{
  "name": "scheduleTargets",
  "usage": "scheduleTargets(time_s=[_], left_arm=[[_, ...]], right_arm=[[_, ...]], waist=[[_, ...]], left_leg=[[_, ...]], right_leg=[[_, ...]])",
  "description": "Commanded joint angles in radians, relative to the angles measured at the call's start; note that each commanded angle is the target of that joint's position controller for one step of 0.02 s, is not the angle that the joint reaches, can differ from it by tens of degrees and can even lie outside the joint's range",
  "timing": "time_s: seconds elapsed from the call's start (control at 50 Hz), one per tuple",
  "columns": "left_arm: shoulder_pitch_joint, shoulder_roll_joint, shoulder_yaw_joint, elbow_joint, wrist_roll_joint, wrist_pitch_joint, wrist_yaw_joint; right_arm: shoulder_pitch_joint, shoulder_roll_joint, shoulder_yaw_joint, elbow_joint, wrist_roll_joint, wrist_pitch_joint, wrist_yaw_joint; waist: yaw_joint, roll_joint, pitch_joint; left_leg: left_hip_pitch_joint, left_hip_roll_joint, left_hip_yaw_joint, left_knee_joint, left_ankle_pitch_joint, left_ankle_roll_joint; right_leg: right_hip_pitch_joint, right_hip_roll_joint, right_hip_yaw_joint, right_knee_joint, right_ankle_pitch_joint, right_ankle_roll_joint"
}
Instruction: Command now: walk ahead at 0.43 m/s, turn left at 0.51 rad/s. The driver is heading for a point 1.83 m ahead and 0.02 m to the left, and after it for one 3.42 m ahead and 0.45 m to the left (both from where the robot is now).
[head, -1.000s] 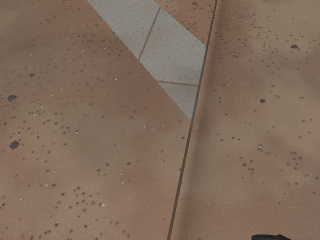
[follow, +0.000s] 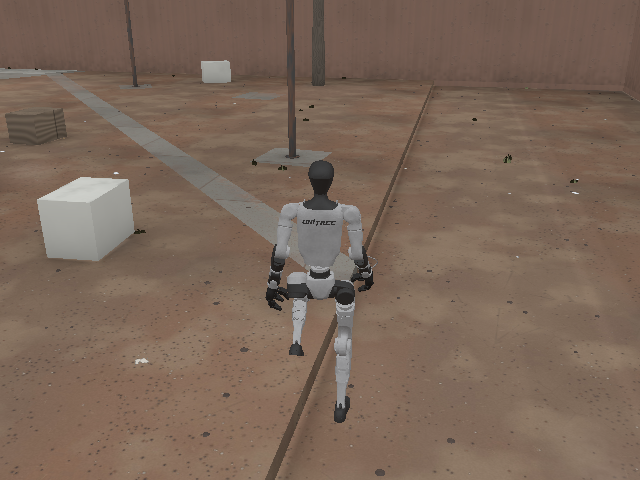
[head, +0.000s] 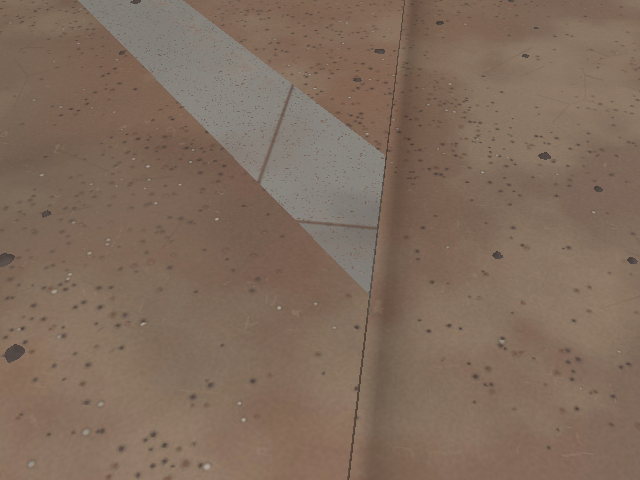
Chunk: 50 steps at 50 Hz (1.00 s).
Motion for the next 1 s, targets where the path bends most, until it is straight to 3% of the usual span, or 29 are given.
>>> scheduleTargets(time_s=[0.02, 0.1, 0.14, 0.18, 0.2, 0.22, 0.24, 0.26, 0.28, 0.3, 0.32, 0.36, 0.42, 0.46, 0.5, 0.54, 0.6, 0.66, 0.7, 0.72, 0.74, 0.76, 0.78, 0.8, 0.82, 0.84, 0.86, 0.92, 1.0], left_arm=[[-0.09, 0.161, 0.041, -0.068, -0.002, -0.041, 0.008], [0.013, 0.175, 0.052, -0.023, -0.001, -0.037, 0.017], [0.047, 0.199, 0.058, -0.012, 0.0, -0.033, 0.027], [-0.015, 0.233, 0.06, -0.023, -0.003, -0.02, 0.023], [-0.01, 0.271, 0.066, -0.023, -0.013, -0.013, 0.014], [-0.045, 0.309, 0.074, -0.041, -0.029, -0.016, 0.0], [-0.133, 0.26, 0.064, -0.15, -0.051, -0.035, -0.033], [-0.25, 0.208, 0.067, -0.226, -0.006, -0.054, -0.073], [-0.193, 0.166, 0.055, -0.235, 0.014, -0.059, -0.087], [-0.155, 0.149, 0.046, -0.213, 0.001, -0.054, -0.081], [-0.144, 0.109, 0.034, -0.207, -0.001, -0.044, -0.066], [-0.088, 0.075, 0.022, -0.178, 0.004, -0.005, -0.044], [-0.098, 0.125, 0.045, -0.156, -0.014, 0.025, -0.041], [-0.157, 0.155, 0.059, -0.156, -0.017, 0.025, -0.042], [-0.233, 0.134, 0.051, -0.17, -0.024, 0.024, -0.048], [-0.222, 0.112, 0.048, -0.146, -0.034, 0.026, -0.056], [-0.242, 0.092, 0.039, -0.138, -0.025, 0.016, -0.07], [-0.273, 0.104, 0.032, -0.143, -0.017, 0.024, -0.069], [-0.209, 0.148, 0.041, -0.133, -0.016, 0.035, -0.07], [-0.096, 0.184, 0.055, -0.101, -0.016, 0.038, -0.069], [0.086, 0.228, 0.076, -0.054, -0.023, 0.036, -0.059], [0.251, 0.241, 0.091, -0.008, -0.038, 0.03, -0.044], [0.207, 0.249, 0.091, 0.016, -0.047, 0.037, -0.035], [0.083, 0.311, 0.098, -0.054, -0.023, 0.02, -0.027], [0.0, 0.265, 0.099, -0.111, -0.025, 0.024, -0.012], [-0.065, 0.202, 0.077, -0.106, -0.021, 0.031, -0.008], [-0.098, 0.167, 0.064, -0.106, -0.02, 0.023, -0.013], [-0.08, 0.215, 0.066, -0.086, -0.017, -0.019, -0.022], [-0.034, 0.235, 0.075, -0.075, -0.025, -0.025, -0.03]], right_arm=[[-0.191, -0.081, -0.017, -0.151, 0.01, -0.002, 0.024], [-0.268, -0.009, 0.016, -0.194, -0.006, 0.003, 0.04], [-0.334, 0.017, 0.033, -0.219, -0.002, -0.007, 0.051], [-0.212, 0.003, 0.032, -0.177, 0.015, -0.012, 0.046], [-0.089, -0.036, 0.017, -0.14, 0.024, -0.02, 0.043], [0.117, -0.107, -0.013, -0.094, 0.024, -0.032, 0.037], [0.18, -0.276, -0.067, -0.099, 0.016, -0.045, 0.022], [0.159, -0.363, -0.102, -0.087, 0.039, -0.036, 0.016], [0.092, -0.34, -0.093, -0.077, 0.038, -0.031, 0.01], [0.074, -0.28, -0.074, -0.051, 0.019, -0.04, 0.007], [0.053, -0.206, -0.052, -0.022, 0.001, -0.058, 0.008], [0.004, -0.126, -0.026, 0.013, -0.005, -0.102, 0.018], [0.048, -0.159, -0.035, 0.083, 0.007, -0.149, 0.019], [0.089, -0.175, -0.04, 0.11, 0.013, -0.164, 0.013], [0.146, -0.174, -0.035, 0.128, 0.012, -0.163, 0.009], [0.135, -0.131, -0.019, 0.119, 0.017, -0.158, 0.002], [0.101, -0.157, -0.013, 0.112, 0.017, -0.166, -0.014], [0.145, -0.176, -0.011, 0.134, 0.021, -0.172, -0.039], [0.186, -0.219, -0.023, 0.155, 0.012, -0.158, -0.067], [0.163, -0.246, -0.034, 0.146, 0.004, -0.147, -0.078], [0.093, -0.281, -0.048, 0.123, -0.002, -0.137, -0.08], [-0.033, -0.294, -0.055, 0.084, 0.016, -0.132, -0.069], [-0.137, -0.112, -0.011, 0.011, -0.02, -0.149, -0.045], [0.074, -0.083, 0.007, -0.039, 0.007, -0.148, -0.031], [0.025, -0.177, 0.01, -0.05, -0.011, -0.162, -0.015], [-0.014, -0.211, 0.004, -0.048, -0.013, -0.169, 0.002], [-0.027, -0.202, 0.005, -0.051, -0.024, -0.159, 0.007], [-0.013, -0.17, 0.025, -0.053, -0.033, -0.095, 0.01], [-0.16, -0.118, 0.05, -0.1, -0.009, -0.098, 0.017]], waist=[[0.022, -0.131, 0.231], [0.081, -0.134, 0.175], [0.118, -0.137, 0.139], [0.054, -0.177, 0.036], [0.003, -0.221, -0.073], [-0.105, -0.236, -0.192], [-0.144, 0.044, -0.246], [-0.107, 0.197, -0.287], [-0.022, 0.071, -0.216], [0.028, -0.022, -0.098], [0.071, -0.055, 0.027], [0.13, -0.024, 0.082], [0.127, 0.024, 0.085], [0.1, -0.001, 0.109], [0.061, 0.018, 0.119], [0.062, -0.018, 0.086], [0.064, 0.019, 0.027], [0.046, 0.053, 0.021], [0.079, 0.085, 0.002], [0.134, 0.085, -0.024], [0.237, 0.087, -0.06], [0.38, -0.045, -0.099], [0.287, -0.276, -0.074], [0.123, -0.229, -0.242], [0.165, -0.077, -0.179], [0.099, 0.044, 0.018], [0.056, 0.089, 0.092], [0.033, 0.027, 0.135], [0.109, -0.115, 0.08]], left_leg=[[-0.104, 0.048, 0.046, -0.183, 0.055, 0.007], [-0.153, 0.131, 0.1, -0.431, -0.032, 0.059], [-0.073, 0.126, 0.181, -0.598, -0.135, 0.105], [0.264, 0.019, 0.293, -0.792, -0.227, 0.156], [0.483, -0.066, 0.298, -0.843, -0.187, 0.168], [0.775, -0.119, 0.18, -0.973, -0.144, 0.197], [0.972, 0.084, -0.38, -1.334, -0.425, 0.273], [1.003, 0.207, -0.932, -1.732, -0.527, 0.253], [0.969, 0.265, -0.918, -1.769, -0.469, 0.213], [0.831, 0.285, -0.812, -1.721, -0.372, 0.195], [0.675, 0.262, -0.642, -1.66, -0.22, 0.168], [0.507, 0.202, -0.347, -1.64, 0.04, 0.112], [0.611, 0.164, -0.193, -1.755, 0.253, 0.101], [0.739, 0.149, -0.103, -1.836, 0.393, 0.062], [0.842, 0.135, -0.018, -1.893, 0.562, 0.036], [0.931, 0.108, 0.089, -1.874, 0.779, -0.021], [1.023, 0.118, 0.167, -1.866, 0.971, -0.063], [1.12, 0.15, 0.225, -1.792, 1.377, -0.082], [1.235, 0.2, 0.231, -1.647, 1.633, -0.11], [1.221, 0.216, 0.23, -1.506, 1.68, -0.124], [1.134, 0.212, 0.226, -1.257, 1.636, -0.132], [0.946, 0.084, 0.266, -0.794, 1.12, -0.114], [0.459, -0.088, 0.153, -0.421, -0.033, -0.09], [0.245, -0.049, -0.071, -0.266, -0.058, -0.093], [0.164, 0.005, -0.138, -0.347, 0.036, -0.072], [0.185, 0.042, -0.086, -0.49, 0.113, -0.051], [0.239, 0.072, -0.054, -0.607, 0.135, -0.05], [0.394, 0.119, 0.012, -0.829, 0.188, -0.073], [0.502, 0.125, 0.06, -1.212, 0.358, -0.09]], right_leg=[[-0.21, -0.25, 0.137, -0.406, -0.064, -0.137], [0.058, -0.273, 0.06, -0.365, 0.165, -0.16], [0.145, -0.314, 0.016, -0.353, 0.449, -0.165], [0.078, -0.289, -0.084, -0.17, 1.168, -0.151], [0.048, -0.307, -0.071, 0.019, 1.511, -0.164], [-0.071, -0.283, -0.082, 0.313, 1.565, -0.137], [-0.44, -0.139, -0.057, 0.786, 0.849, -0.039], [-0.653, 0.033, 0.197, 1.015, 0.1, -0.012], [-0.742, -0.007, 0.317, 1.13, 0.154, -0.011], [-0.747, -0.034, 0.27, 1.142, 0.186, -0.012], [-0.74, -0.068, 0.233, 1.119, 0.176, -0.023], [-0.634, -0.095, 0.255, 0.985, 0.163, -0.035], [-0.655, -0.048, 0.248, 0.854, 0.238, -0.03], [-0.712, -0.027, 0.266, 0.723, 0.271, -0.034], [-0.748, 0.019, 0.195, 0.632, 0.284, -0.029], [-0.706, 0.056, 0.175, 0.512, 0.348, -0.029], [-0.624, 0.08, 0.099, 0.369, 0.465, -0.043], [-0.502, 0.118, -0.012, 0.187, 0.454, -0.076], [-0.45, 0.155, -0.042, 0.105, 0.404, -0.101], [-0.357, 0.163, -0.025, 0.076, 0.369, -0.124], [-0.202, 0.13, 0.055, 0.029, 0.366, -0.182], [0.007, 0.043, 0.154, -0.103, 0.516, -0.267], [0.262, -0.096, 0.36, 0.127, 0.71, -0.303], [0.379, -0.293, 0.802, 0.028, 0.512, -0.507], [0.266, -0.328, 0.911, -0.158, 0.013, -0.52], [0.027, -0.288, 0.832, -0.257, -0.119, -0.456], [-0.116, -0.224, 0.75, -0.278, -0.062, -0.392], [-0.357, -0.094, 0.545, -0.283, 0.197, -0.332], [-0.334, -0.014, 0.42, -0.234, 0.35, -0.263]])
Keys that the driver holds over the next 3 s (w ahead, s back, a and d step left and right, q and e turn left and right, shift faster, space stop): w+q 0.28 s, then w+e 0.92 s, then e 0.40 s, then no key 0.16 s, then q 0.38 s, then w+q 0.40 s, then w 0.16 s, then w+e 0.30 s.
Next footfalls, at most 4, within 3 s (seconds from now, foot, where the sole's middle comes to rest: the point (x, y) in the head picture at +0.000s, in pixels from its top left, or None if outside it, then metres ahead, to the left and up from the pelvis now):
0.22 left None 0.23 0.16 -0.65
0.76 right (228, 471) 0.57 0.18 -0.65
1.16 left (128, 368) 0.82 0.41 -0.65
1.64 right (234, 331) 0.91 0.18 -0.65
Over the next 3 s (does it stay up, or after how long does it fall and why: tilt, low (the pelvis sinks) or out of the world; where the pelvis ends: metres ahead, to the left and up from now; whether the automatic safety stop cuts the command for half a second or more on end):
stays up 1.13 0.32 0.13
